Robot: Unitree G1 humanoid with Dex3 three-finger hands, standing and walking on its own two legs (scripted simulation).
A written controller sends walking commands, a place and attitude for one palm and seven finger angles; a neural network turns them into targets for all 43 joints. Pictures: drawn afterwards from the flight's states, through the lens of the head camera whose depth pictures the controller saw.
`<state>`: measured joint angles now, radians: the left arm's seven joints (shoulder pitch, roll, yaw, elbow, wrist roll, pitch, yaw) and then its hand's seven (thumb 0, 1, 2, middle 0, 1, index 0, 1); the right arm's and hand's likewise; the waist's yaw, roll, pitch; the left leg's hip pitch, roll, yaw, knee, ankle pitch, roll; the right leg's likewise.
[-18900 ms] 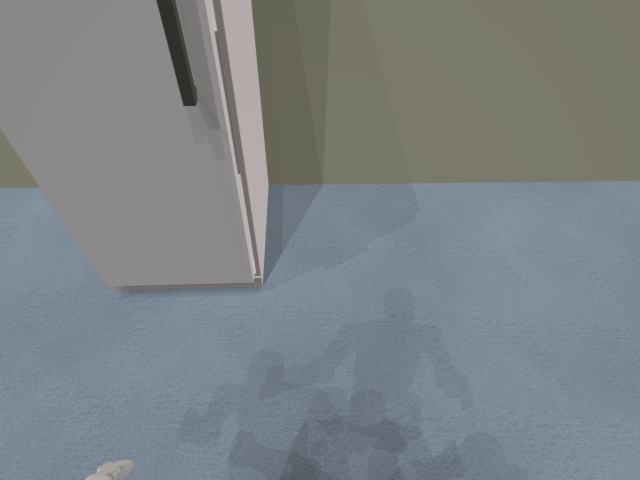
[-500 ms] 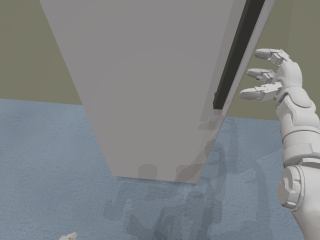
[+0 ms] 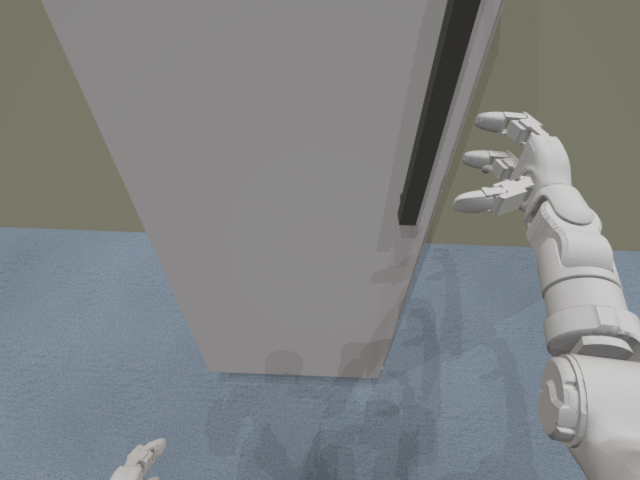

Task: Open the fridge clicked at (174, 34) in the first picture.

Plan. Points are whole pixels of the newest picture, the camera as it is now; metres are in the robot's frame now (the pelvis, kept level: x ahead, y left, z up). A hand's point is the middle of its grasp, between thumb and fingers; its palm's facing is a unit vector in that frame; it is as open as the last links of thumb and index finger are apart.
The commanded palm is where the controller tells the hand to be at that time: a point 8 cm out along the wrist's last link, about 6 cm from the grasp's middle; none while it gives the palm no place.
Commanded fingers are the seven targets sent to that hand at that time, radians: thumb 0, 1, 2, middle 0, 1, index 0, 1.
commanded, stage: move the hooked fingers beside the handle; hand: right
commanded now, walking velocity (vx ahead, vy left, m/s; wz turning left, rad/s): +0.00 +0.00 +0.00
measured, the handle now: (434, 91) +0.52 -0.08 +0.25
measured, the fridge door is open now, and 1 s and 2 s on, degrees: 0 0 0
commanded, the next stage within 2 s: feel for the door with the fingertips in 0.04 s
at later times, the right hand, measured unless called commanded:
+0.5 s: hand (452, 164) +0.46 -0.11 +0.19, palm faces -0.07 +1.00 +0.00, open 14.0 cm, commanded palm +0.44 -0.16 +0.19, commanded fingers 0.00 0.50 -0.30 0.30 1.20 0.30 1.20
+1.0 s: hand (457, 158) +0.47 -0.12 +0.19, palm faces -0.02 +1.00 -0.01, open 13.8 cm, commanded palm +0.44 -0.16 +0.19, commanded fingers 0.00 0.50 -0.30 0.30 1.20 0.30 1.20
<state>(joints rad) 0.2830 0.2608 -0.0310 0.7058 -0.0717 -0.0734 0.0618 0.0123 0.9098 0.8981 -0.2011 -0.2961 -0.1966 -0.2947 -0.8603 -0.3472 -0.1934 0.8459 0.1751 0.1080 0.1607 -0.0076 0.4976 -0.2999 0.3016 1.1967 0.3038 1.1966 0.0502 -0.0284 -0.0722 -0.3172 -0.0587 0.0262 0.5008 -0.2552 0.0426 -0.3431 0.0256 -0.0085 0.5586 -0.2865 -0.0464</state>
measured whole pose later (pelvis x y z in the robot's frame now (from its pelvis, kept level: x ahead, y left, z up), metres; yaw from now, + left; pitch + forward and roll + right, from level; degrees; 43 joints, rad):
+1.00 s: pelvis +0.00 +0.01 +0.00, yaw +1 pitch +5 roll +1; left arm 0.34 0.27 -0.02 0.72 -0.06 -0.08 0.04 0.01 0.91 0.90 -0.20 -0.30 -0.20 -0.29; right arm -0.90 -0.34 -0.22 0.92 0.14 0.02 0.11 -0.01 0.50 -0.30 0.31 1.20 0.32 1.21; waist 0.07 -0.03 -0.08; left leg -0.35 -0.08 0.01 0.51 -0.25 0.06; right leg -0.36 0.01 -0.02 0.55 -0.28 -0.03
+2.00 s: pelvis +0.00 +0.00 +0.00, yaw +1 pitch +5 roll +1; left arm 0.30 0.24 -0.02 0.74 -0.05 -0.08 0.03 0.01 0.91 0.90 -0.20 -0.30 -0.20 -0.29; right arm -0.93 -0.21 -0.14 0.89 0.14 0.08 -0.01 -0.01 0.50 -0.30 0.30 1.20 0.30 1.20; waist 0.07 -0.03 -0.07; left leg -0.34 -0.06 0.01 0.50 -0.25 0.05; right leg -0.35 0.02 -0.03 0.54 -0.27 -0.04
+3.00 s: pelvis -0.01 +0.01 +0.00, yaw +1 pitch +4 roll +0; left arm 0.30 0.25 -0.01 0.74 -0.05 -0.07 0.03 0.01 0.91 0.90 -0.20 -0.30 -0.20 -0.29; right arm -0.94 -0.21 -0.15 0.91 0.14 0.05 -0.01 0.00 0.08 -0.48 0.35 1.26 0.35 1.26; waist 0.07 -0.03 -0.07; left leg -0.34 -0.07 0.01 0.51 -0.25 0.06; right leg -0.35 0.01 -0.02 0.54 -0.27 -0.03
